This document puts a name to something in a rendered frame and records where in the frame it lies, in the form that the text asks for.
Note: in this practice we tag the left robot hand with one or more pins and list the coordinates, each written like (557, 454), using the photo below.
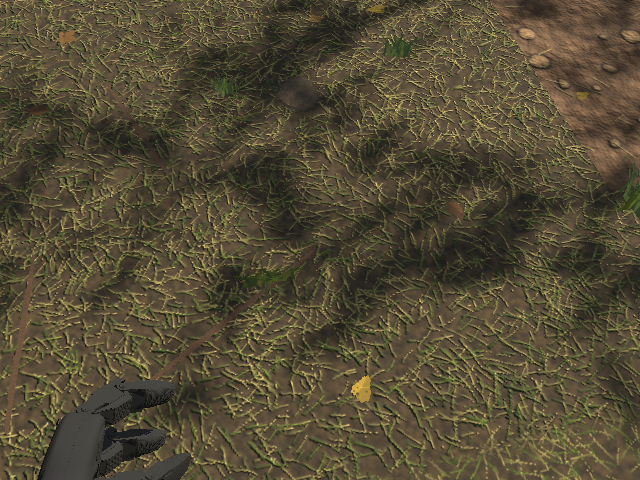
(81, 448)

